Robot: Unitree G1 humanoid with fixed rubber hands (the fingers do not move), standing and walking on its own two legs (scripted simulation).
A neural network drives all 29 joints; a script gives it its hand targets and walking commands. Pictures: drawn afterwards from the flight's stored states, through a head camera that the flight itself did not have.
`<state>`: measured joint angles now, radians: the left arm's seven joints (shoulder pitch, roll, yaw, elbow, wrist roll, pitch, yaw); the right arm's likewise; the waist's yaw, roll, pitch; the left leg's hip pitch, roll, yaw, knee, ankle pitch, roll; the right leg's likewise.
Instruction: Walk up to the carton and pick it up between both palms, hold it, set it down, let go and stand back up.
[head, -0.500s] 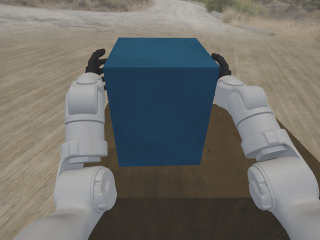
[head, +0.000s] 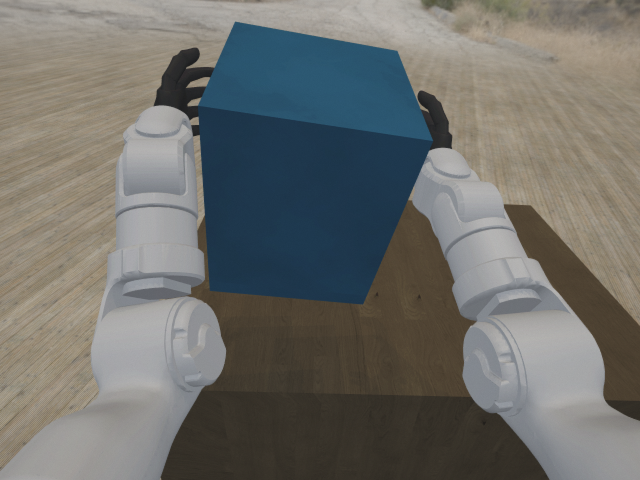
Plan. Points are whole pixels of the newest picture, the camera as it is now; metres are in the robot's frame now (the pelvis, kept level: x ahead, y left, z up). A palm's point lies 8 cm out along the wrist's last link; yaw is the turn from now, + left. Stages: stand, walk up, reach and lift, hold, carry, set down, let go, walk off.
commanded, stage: set down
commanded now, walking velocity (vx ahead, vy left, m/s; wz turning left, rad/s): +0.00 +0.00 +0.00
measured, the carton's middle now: (302, 171) +0.42 +0.02 +0.27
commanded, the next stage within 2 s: none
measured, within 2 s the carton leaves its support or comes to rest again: neither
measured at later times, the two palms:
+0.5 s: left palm (193, 170) +0.42 +0.15 +0.27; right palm (421, 208) +0.39 -0.13 +0.23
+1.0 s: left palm (203, 188) +0.44 +0.15 +0.24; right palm (419, 215) +0.41 -0.14 +0.21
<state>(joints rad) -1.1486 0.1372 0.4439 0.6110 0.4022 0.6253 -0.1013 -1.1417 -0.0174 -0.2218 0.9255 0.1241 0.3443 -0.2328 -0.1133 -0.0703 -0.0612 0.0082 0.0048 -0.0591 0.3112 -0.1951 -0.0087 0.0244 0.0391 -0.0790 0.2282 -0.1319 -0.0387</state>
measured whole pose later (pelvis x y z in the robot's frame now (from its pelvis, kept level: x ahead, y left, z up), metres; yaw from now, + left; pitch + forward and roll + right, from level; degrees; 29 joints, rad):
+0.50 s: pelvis +0.00 +0.02 +0.00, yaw +0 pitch -7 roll -1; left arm -1.02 0.04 0.35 0.50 0.37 0.57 -0.01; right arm -0.95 -0.03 -0.20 0.85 0.11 0.19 -0.18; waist -0.10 -0.10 0.04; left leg -0.01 0.00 -0.05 0.36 -0.22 0.01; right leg 0.02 0.03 -0.07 0.25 -0.14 -0.02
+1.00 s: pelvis +0.00 +0.01 +0.00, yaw -1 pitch -5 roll -1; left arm -1.05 0.06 0.38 0.75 0.32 0.40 0.03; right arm -0.99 -0.01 -0.36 0.99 -0.04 0.12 -0.15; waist -0.07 -0.08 0.00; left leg -0.04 0.00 -0.03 0.34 -0.21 0.01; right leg -0.02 0.03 -0.06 0.23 -0.13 -0.02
